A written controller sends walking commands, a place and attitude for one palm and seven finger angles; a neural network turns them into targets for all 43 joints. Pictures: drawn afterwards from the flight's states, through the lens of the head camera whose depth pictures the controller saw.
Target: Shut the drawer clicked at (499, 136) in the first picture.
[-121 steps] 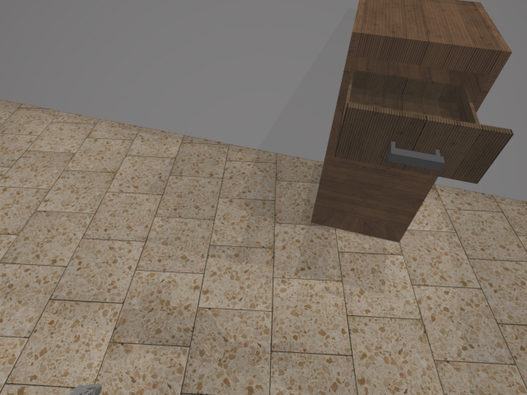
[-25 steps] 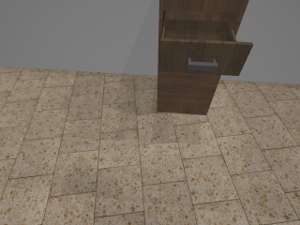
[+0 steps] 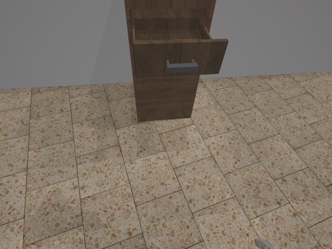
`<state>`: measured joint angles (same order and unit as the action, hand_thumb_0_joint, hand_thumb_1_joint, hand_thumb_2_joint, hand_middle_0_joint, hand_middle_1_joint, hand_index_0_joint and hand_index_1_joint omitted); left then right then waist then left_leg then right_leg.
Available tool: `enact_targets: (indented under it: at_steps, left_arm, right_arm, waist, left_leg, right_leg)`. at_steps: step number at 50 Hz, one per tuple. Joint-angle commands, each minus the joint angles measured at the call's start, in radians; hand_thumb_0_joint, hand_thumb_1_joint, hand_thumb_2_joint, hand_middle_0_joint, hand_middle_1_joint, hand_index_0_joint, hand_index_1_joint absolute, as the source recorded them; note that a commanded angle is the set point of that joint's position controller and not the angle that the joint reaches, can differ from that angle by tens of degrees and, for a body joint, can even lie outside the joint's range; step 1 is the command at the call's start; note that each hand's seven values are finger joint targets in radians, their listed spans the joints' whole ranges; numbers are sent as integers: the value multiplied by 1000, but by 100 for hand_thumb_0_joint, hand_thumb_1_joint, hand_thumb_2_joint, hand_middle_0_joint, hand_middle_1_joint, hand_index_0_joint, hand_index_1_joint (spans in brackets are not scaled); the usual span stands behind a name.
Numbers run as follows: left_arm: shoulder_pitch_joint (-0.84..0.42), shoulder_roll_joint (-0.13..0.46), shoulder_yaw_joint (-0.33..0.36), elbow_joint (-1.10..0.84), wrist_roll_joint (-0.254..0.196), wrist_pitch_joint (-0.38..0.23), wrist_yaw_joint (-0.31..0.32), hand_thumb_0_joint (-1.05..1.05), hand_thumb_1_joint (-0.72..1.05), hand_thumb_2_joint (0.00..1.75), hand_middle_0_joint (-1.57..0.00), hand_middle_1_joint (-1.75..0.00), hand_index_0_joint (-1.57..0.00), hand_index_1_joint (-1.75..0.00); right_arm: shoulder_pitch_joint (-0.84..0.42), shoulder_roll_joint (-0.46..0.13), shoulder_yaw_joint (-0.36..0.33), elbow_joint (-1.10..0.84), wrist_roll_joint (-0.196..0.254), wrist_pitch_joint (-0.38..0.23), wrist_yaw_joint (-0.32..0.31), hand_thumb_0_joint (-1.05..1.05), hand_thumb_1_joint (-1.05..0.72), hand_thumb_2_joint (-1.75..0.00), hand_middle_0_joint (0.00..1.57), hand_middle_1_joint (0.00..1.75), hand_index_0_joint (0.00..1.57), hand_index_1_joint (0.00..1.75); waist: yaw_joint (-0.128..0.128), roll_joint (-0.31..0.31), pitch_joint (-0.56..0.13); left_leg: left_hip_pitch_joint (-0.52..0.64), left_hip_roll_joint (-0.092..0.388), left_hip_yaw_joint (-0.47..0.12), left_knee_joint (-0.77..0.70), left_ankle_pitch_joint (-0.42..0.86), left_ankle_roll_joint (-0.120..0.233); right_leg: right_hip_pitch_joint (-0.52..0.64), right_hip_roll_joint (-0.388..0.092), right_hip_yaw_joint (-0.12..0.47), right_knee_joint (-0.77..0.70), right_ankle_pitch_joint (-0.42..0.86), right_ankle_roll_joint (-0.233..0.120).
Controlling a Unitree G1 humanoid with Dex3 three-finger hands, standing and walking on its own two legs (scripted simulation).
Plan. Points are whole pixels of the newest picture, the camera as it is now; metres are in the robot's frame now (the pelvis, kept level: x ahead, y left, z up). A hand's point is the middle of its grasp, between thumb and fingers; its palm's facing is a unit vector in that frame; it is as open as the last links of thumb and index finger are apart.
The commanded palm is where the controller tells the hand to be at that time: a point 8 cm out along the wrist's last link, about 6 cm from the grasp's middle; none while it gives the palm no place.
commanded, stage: walk to a spot facing it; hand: left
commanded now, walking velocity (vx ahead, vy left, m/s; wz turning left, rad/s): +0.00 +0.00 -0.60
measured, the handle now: (181, 64) +0.78 +0.03 -0.02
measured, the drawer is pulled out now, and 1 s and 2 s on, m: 0.29 0.29 0.29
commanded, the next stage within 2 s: none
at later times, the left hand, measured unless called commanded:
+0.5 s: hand (120, 232) +0.18 +0.14 -0.16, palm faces -0.31 -0.92 -0.25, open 7.4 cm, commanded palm none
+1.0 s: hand (133, 213) +0.23 +0.12 -0.16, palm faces -0.55 -0.82 -0.13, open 7.4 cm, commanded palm none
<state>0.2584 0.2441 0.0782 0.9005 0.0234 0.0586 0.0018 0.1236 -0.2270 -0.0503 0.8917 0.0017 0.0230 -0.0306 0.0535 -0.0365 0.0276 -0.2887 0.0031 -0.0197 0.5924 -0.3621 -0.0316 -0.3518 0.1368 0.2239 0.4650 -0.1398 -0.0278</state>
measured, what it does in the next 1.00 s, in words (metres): steps on the spot, turning right: left foot, then right foot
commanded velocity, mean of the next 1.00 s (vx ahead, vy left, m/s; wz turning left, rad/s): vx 0.13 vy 0.00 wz -0.60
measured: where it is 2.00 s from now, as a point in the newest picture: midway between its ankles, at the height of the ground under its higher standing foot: (213, 243)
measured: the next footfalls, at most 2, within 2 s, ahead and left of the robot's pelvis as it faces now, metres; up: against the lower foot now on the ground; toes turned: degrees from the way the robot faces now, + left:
left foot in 0.02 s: +0.02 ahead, +0.13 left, +0.00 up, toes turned -2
right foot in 0.42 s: +0.00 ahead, -0.14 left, +0.00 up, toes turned -20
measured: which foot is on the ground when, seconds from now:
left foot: up 0.00-0.00, down 0.02-0.42, up 0.44-0.72, down 0.74-1.00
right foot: down 0.00-0.02, up 0.04-0.40, down 0.42-0.74, up 0.76-1.00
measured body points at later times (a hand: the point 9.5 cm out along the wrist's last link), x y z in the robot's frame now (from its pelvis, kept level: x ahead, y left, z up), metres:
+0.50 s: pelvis -0.01 -0.01 -0.01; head +0.03 -0.03 +0.43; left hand +0.19 +0.19 -0.14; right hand -0.08 -0.27 -0.16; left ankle -0.01 +0.13 -0.69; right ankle -0.04 -0.13 -0.74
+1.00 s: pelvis +0.06 +0.01 +0.01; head +0.09 +0.03 +0.46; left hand +0.26 +0.16 -0.15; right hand -0.11 -0.17 -0.12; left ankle +0.07 +0.10 -0.74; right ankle -0.01 -0.14 -0.64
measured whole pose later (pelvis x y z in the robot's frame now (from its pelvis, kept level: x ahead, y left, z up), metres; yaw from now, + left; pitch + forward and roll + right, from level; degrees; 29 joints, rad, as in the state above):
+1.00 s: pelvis +0.06 +0.01 +0.01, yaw -37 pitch +0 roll -3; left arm 0.23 0.23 0.10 0.93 0.03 0.07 -0.05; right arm 0.43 -0.15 -0.02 0.99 -0.02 -0.04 -0.02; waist -0.01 -0.04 0.01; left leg -0.08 0.12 0.27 0.38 -0.28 0.02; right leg -0.60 -0.06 -0.03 1.13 -0.21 0.05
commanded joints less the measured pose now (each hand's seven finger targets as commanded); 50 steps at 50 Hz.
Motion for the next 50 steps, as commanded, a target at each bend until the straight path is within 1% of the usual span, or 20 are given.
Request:
enact_targets:
  at_steps: [1,2,5,13,18,19,20,21,22,24,26,32,35,36,37,38,39,41,43,50]
  left_arm:
    - [-54,91,27,-124,-8,-21,-13,0,90,90,-20,-30,-20,-30]
    - [-61,133,44,-125,6,-24,-19,0,90,90,-20,-30,-20,-30]
    - [-16,117,47,-72,8,-11,-35,0,90,90,-20,-30,-20,-30]
    - [-183,62,10,-118,-4,-8,-47,0,90,90,-20,-30,-20,-30]
    - [-119,84,14,-95,-4,-30,-42,0,90,90,-20,-30,-20,-30]
    - [-61,131,21,-79,1,-43,-35,0,90,90,-20,-30,-20,-30]
    - [28,245,44,-55,6,-57,-18,0,90,90,-20,-30,-20,-30]
    - [95,293,55,-38,-12,-53,-3,0,90,90,-20,-30,-20,-30]
    - [85,265,53,-37,-13,-47,8,0,90,90,-20,-30,-20,-30]
    - [-70,217,45,-78,-5,-30,15,0,90,90,-20,-30,-20,-30]
    - [-132,192,33,-100,0,-30,13,0,90,90,-20,-30,-20,-30]
    - [-129,210,36,-97,6,-26,-2,0,90,90,-20,-30,-20,-30]
    - [-186,174,31,-107,1,-21,-11,0,90,90,-20,-30,-20,-30]
    - [-184,107,16,-127,-3,-16,-20,0,90,90,-20,-30,-20,-30]
    - [-187,40,6,-164,-9,-20,-30,0,90,90,-20,-30,-20,-30]
    - [-227,84,23,-165,7,-29,-37,0,90,90,-20,-30,-20,-30]
    - [-208,101,31,-153,12,-36,-45,0,90,90,-20,-30,-20,-30]
    - [-124,76,35,-94,15,-34,-63,0,90,90,-20,-30,-20,-30]
    - [-89,38,26,-67,11,-27,-64,0,90,90,-20,-30,-20,-30]
    - [-200,-8,9,-70,11,-28,-65,0,90,90,-20,-30,-20,-30]
  right_arm:
    - [132,-249,-51,-67,-16,-38,-18,0,-90,-90,20,30,20,30]
    - [83,-246,-45,-97,-19,-33,-15,0,-90,-90,20,30,20,30]
    - [-16,-141,-14,-107,-25,-44,-18,0,-90,-90,20,30,20,30]
    - [168,-188,-43,-32,-28,-38,-5,0,-90,-90,20,30,20,30]
    - [153,-215,-59,-22,-25,-30,5,0,-90,-90,20,30,20,30]
    - [173,-199,-57,-24,-17,-29,13,0,-90,-90,20,30,20,30]
    - [179,-131,-37,-54,-12,-26,20,0,-90,-90,20,30,20,30]
    - [92,-106,-25,-101,-14,-16,10,0,-90,-90,20,30,20,30]
    - [55,-112,-25,-100,-10,-9,-2,0,-90,-90,20,30,20,30]
    - [60,-118,-29,-77,-14,1,1,0,-90,-90,20,30,20,30]
    - [96,-103,-27,-52,-21,6,7,0,-90,-90,20,30,20,30]
    - [144,-92,-22,-56,-22,-8,18,0,-90,-90,20,30,20,30]
    - [306,-94,-22,-18,-24,-33,13,0,-90,-90,20,30,20,30]
    - [384,-164,-34,6,-32,-44,1,0,-90,-90,20,30,20,30]
    - [415,-263,-46,-1,-44,-53,-4,0,-90,-90,20,30,20,30]
    - [350,-256,-39,-7,-40,-59,-4,0,-90,-90,20,30,20,30]
    - [289,-219,-25,-26,-36,-67,-1,0,-90,-90,20,30,20,30]
    - [199,-153,-12,-29,-29,-79,-3,0,-90,-90,20,30,20,30]
    - [241,-112,-5,-5,-25,-90,-5,0,-90,-90,20,30,20,30]
    - [397,-78,-13,83,-24,-96,-3,0,-90,-90,20,30,20,30]
  waist:
    - [-78,340,-68]
    - [-69,232,-33]
    - [-4,177,-11]
    - [-102,238,-9]
    - [-65,231,-62]
    - [-34,143,-104]
    - [1,-149,-169]
    - [37,-214,-173]
    - [38,-165,-158]
    - [-19,-164,-79]
    - [-57,-114,-53]
    - [-58,-142,-41]
    - [-141,-82,-33]
    - [-171,153,-28]
    - [-168,426,26]
    - [-149,322,83]
    - [-106,214,101]
    - [-51,145,107]
    - [-55,159,69]
    - [-108,145,91]
  left_leg:
    - [300,420,-418,-404,56,152]
    - [127,491,-427,-399,83,218]
    - [58,298,-118,-310,350,170]
    - [220,307,43,-208,650,172]
    - [185,313,125,-44,639,96]
    - [80,291,167,112,585,42]
    - [-197,190,236,350,153,-25]
    - [-318,105,132,532,-287,-47]
    - [-314,123,34,568,-244,-34]
    - [-290,144,21,573,-146,-40]
    - [-220,124,59,501,-86,-51]
    - [-62,63,114,226,-78,-39]
    - [221,38,143,-77,-8,-21]
    - [307,185,-57,-264,-243,25]
    - [272,475,-438,-466,-495,118]
    - [101,535,-539,-546,-574,158]
    - [51,504,-488,-537,-549,159]
    - [76,382,-178,-478,-290,108]
    - [126,319,-3,-433,-71,81]
    - [309,368,139,-405,202,140]
  right_leg:
    - [-338,2,-69,352,-399,52]
    - [-295,-77,-108,568,-393,76]
    - [-248,-108,-142,785,-253,97]
    - [-145,-159,-281,395,-283,95]
    - [83,-130,-328,80,-148,51]
    - [271,-165,-284,-46,0,27]
    - [518,-407,4,-75,339,-62]
    - [471,-561,169,-49,725,-169]
    - [393,-505,125,-51,613,-199]
    - [246,-431,70,-91,291,-182]
    - [146,-375,3,-91,260,-147]
    - [23,-333,100,-158,-239,-143]
    - [-168,-247,76,-60,-475,-84]
    - [-300,-131,-23,180,-508,-29]
    - [-447,-35,-209,493,-504,31]
    - [-418,-139,-132,634,-398,26]
    - [-395,-155,-146,702,-334,27]
    - [-381,-183,-197,775,-170,47]
    - [-357,-189,-211,783,-81,62]
    - [-441,-245,-279,581,-61,82]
